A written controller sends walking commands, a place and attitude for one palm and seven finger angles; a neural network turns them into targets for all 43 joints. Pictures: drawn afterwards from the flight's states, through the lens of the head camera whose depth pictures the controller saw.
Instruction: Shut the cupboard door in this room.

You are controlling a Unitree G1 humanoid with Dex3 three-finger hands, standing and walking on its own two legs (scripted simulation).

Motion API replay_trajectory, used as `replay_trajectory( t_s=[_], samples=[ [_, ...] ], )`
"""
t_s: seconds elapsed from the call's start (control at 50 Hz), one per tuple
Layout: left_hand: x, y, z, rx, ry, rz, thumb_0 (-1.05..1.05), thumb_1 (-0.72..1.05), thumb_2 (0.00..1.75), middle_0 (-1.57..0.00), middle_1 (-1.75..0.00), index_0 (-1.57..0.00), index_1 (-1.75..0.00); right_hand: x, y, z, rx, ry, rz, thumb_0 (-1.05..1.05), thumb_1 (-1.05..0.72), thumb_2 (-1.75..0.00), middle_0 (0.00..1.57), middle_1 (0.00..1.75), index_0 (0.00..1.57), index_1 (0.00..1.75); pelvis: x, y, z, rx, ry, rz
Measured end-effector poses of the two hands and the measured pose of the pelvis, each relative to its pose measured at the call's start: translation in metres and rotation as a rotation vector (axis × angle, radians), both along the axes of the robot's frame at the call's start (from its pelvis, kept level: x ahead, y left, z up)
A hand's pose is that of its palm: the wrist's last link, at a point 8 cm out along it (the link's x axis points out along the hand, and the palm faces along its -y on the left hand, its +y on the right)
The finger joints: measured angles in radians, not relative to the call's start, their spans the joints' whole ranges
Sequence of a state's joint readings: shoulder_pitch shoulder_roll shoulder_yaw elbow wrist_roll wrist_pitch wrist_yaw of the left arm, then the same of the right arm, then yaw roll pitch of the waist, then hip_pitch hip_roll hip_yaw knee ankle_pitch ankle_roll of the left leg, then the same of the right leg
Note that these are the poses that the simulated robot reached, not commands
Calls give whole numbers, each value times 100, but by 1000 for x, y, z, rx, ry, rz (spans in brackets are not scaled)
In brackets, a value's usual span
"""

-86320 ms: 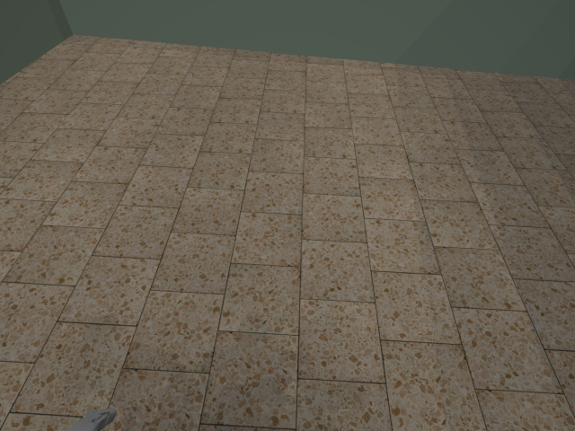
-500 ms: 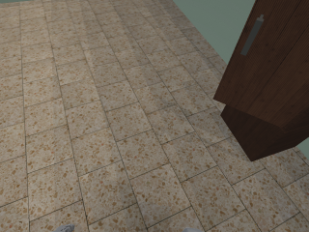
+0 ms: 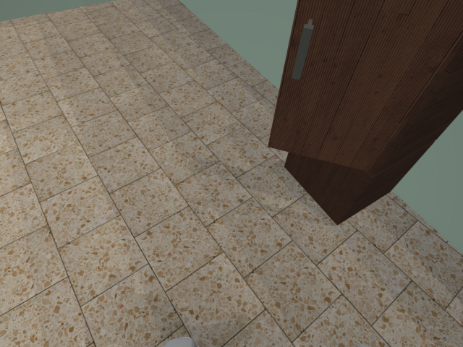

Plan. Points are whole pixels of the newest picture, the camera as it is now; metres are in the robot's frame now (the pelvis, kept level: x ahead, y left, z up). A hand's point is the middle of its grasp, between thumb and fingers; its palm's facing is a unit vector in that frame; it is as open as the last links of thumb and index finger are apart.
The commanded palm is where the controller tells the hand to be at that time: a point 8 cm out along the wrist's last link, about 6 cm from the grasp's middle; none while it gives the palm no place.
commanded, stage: turn to face it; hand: left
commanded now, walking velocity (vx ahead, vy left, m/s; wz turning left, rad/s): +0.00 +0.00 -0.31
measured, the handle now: (303, 49) +0.81 -0.13 +0.09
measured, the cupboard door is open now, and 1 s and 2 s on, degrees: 42 42 42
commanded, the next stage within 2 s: take the last steps up to it in 0.18 s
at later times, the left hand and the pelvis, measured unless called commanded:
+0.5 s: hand out of the picture +0.14 +0.19 -0.16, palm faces -0.23 -0.95 -0.21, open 7.4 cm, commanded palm none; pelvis +0.01 +0.01 +0.00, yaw -12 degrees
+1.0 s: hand out of the picture +0.13 +0.12 -0.20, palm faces -0.17 -0.98 -0.13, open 7.4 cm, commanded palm none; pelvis +0.16 -0.05 -0.02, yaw -13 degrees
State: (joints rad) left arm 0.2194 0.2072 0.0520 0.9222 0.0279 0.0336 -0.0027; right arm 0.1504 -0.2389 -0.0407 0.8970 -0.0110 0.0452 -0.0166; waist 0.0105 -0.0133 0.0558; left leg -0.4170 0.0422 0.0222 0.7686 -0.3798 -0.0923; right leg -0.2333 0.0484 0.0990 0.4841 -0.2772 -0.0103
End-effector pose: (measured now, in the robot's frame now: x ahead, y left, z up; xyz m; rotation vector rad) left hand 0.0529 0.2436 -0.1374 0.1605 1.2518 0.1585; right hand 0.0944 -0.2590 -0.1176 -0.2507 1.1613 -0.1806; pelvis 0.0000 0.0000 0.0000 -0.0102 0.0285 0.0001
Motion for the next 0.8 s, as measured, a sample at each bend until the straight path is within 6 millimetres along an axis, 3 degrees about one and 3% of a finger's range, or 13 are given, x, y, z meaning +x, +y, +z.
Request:
replay_trajectory(
  t_s=[0.06,0.12,0.3,0.44,0.58,0.62,0.68,0.8],
  samples=[
    [6,17,-15,-15,16,-7,1,90,90,-21,-30,-20,-30,3,15,1,-23,-37,-7,0,-91,-90,20,30,20,29,5,16,-8,-16,1,-27],
    [15,30,-17,-14,29,-33,1,90,90,-21,-30,-20,-30,-6,29,6,-30,-33,-12,0,-91,-90,20,30,20,29,6,24,-6,-15,-10,-64],
    [45,43,0,3,24,-111,1,90,90,-20,-30,-20,-30,-63,51,6,5,68,-123,0,-91,-90,20,30,20,30,7,35,7,-30,-9,-130],
    [71,14,8,4,19,-218,1,91,90,-20,-30,-20,-30,-121,45,-9,62,152,-249,0,-91,-90,20,30,20,30,9,22,6,-17,-7,-184],
    [103,-38,12,6,-65,-285,1,90,90,-20,-30,-20,-30,-171,10,-29,90,267,-353,0,-91,-90,20,30,20,30,21,-13,-4,1,-15,-216],
    [100,-48,15,4,-72,-268,1,90,90,-20,-30,-20,-30,-167,0,-26,89,287,-353,1,-91,-90,20,30,20,29,28,-21,0,2,-19,-212],
    [91,-58,15,1,-35,-246,0,90,90,-20,-30,-20,-30,-144,-17,-19,81,259,-344,1,-91,-90,20,30,20,29,40,-31,6,12,-24,-216],
    [69,-69,2,-12,110,-216,1,91,90,-20,-30,-20,-30,-68,-38,-15,72,148,-304,1,-91,-90,20,30,19,29,71,-45,4,-3,-19,-211]
  ],
)
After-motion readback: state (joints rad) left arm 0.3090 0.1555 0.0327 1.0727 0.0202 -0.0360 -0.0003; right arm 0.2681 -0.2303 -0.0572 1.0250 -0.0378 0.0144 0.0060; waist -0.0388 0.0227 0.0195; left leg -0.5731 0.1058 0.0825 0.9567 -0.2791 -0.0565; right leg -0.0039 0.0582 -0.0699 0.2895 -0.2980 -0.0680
